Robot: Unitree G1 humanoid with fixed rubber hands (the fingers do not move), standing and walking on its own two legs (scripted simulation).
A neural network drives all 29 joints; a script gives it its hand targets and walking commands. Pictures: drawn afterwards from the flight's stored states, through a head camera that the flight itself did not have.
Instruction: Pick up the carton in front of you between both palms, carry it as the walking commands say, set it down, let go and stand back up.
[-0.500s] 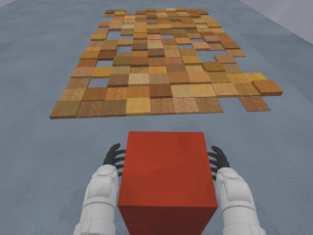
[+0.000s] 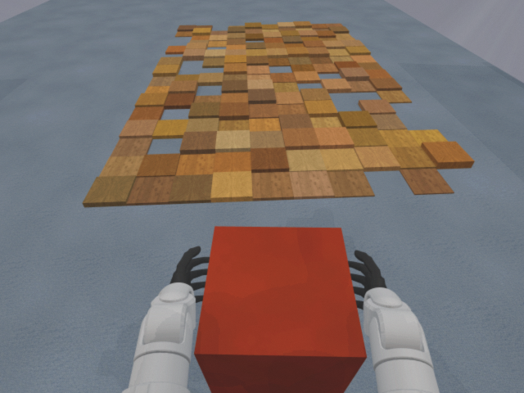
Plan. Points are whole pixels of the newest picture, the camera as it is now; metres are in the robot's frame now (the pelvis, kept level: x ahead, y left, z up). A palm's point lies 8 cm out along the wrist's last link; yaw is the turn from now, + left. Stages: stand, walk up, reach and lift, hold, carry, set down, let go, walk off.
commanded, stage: reach and lift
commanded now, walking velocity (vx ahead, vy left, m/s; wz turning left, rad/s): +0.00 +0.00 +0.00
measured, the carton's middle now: (276, 318) +0.28 +0.00 -0.05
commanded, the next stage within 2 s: hold in 0.18 s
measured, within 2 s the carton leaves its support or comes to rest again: neither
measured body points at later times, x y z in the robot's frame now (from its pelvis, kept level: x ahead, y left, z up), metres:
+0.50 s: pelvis -0.01 +0.00 +0.00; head -0.06 +0.00 +0.45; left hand +0.29 +0.15 +0.04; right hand +0.29 -0.15 +0.04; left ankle +0.01 +0.13 -0.74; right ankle +0.01 -0.13 -0.74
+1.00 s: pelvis -0.01 +0.00 +0.00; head -0.05 +0.00 +0.45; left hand +0.29 +0.15 +0.04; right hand +0.29 -0.15 +0.04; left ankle +0.01 +0.13 -0.74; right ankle +0.01 -0.13 -0.74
